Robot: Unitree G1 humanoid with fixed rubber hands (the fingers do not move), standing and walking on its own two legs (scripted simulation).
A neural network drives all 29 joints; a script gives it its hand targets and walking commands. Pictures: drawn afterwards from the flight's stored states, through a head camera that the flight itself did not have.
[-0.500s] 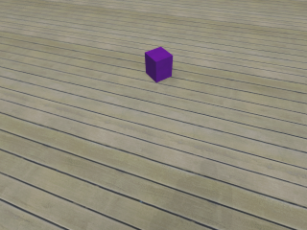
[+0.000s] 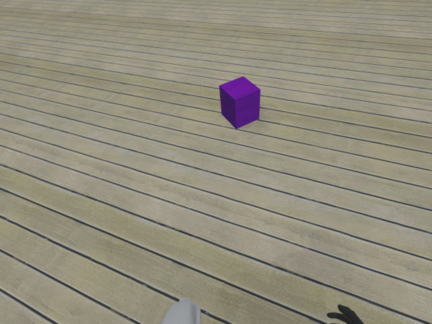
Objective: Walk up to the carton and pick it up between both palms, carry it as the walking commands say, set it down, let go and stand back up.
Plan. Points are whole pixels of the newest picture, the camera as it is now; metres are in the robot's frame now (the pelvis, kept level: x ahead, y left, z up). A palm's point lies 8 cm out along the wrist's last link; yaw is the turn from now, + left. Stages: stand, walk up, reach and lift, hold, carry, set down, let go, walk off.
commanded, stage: walk up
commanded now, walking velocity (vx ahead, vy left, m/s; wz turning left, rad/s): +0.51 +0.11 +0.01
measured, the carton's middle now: (239, 102) +1.64 +0.01 -0.66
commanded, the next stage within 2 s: none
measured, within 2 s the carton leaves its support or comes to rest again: neither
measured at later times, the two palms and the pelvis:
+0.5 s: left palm (130, 228) +0.37 +0.29 -0.13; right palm (334, 313) +0.19 -0.18 -0.12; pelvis +0.27 +0.06 +0.00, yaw +1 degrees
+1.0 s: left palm (159, 200) +0.45 +0.22 -0.11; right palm (321, 155) +0.63 -0.25 -0.14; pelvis +0.53 -0.01 +0.00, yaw +1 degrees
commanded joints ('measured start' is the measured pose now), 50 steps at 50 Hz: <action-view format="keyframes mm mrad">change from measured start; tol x32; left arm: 1 57 101 9 -24 0 -16 8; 31 -580 94 15 -256 -5 69 -70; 37 -71 361 97 -128 26 12 -17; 50 -103 135 32 -77 -11 -9 0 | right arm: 1 -137 16 13 -83 17 -5 6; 7 -172 0 9 -104 19 -21 -10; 12 393 -291 -75 48 21 -51 -52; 50 49 -7 6 -22 7 10 -5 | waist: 1 -2 -178 191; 12 -231 200 -352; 25 -105 119 176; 34 -87 111 124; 37 48 -368 -214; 50 -50 -165 131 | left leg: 1 -103 -2 42 -169 29 -18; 9 568 -137 151 -554 -110 87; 11 1085 351 -476 -641 -329 146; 12 1056 406 -812 -830 -253 199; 18 515 198 -215 -845 27 137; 31 583 169 -29 -932 -62 114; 35 590 106 56 -524 182 80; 38 53 -59 -88 205 -436 34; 50 19 34 -11 -90 5 -21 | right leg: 1 -22 -209 131 -150 284 -78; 9 -24 -158 -27 277 725 -73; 11 -530 4 -20 881 -146 -23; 13 -590 -29 176 1070 -115 -32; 35 -87 29 -59 192 112 -36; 37 347 -447 621 0 -190 -153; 50 -105 -232 147 -128 271 -92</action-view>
